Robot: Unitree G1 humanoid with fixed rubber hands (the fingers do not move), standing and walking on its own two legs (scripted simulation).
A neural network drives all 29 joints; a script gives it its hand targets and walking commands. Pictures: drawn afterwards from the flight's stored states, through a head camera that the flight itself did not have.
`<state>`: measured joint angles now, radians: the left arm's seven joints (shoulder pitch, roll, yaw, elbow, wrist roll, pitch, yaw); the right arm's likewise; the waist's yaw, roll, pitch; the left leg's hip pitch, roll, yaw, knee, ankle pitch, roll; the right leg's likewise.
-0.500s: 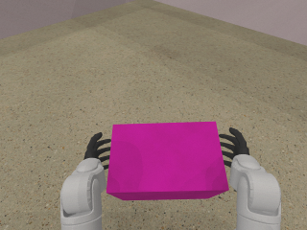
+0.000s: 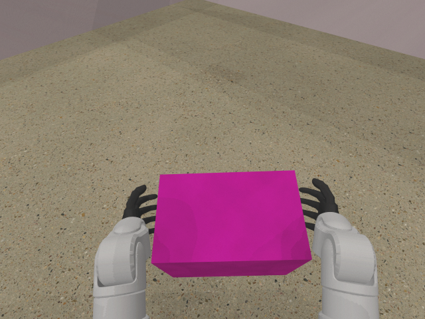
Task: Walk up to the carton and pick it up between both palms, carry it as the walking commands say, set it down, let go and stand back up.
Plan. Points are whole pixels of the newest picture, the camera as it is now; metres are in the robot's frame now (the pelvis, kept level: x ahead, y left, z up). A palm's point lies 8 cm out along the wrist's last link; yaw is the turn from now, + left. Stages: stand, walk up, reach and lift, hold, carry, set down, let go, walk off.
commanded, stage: carry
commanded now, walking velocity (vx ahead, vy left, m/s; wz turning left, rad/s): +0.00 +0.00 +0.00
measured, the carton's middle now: (228, 228) +0.30 -0.01 -0.02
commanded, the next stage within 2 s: hold in 1.42 s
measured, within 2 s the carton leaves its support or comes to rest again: neither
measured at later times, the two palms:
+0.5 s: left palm (134, 221) +0.29 +0.17 +0.04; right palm (309, 210) +0.30 -0.16 +0.06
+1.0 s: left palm (142, 228) +0.28 +0.15 +0.03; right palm (318, 222) +0.28 -0.18 +0.04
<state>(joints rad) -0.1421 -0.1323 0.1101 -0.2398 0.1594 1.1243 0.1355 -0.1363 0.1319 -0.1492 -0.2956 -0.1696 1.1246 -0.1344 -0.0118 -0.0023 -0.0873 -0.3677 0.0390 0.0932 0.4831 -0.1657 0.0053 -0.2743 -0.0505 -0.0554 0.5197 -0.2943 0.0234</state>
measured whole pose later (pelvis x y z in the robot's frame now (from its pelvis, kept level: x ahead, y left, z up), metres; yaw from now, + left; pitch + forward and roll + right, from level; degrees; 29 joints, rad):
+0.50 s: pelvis +0.02 +0.01 +0.00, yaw +0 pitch +2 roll +0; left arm -0.16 -0.13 0.16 -0.02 0.20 0.90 0.09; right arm -0.16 0.13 -0.18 -0.05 -0.20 0.88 -0.09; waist 0.00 -0.03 -0.07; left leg -0.33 0.03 0.09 0.54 -0.23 0.01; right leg -0.22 -0.07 -0.05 0.55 -0.35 0.04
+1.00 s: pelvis +0.01 +0.00 +0.00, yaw +0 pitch +2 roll +0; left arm -0.12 -0.13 0.16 0.03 0.16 0.76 0.10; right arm -0.12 0.13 -0.19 0.01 -0.16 0.75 -0.10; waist -0.01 -0.02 -0.07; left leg -0.36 0.05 0.09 0.52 -0.20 0.00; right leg -0.26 -0.04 -0.06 0.54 -0.32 0.02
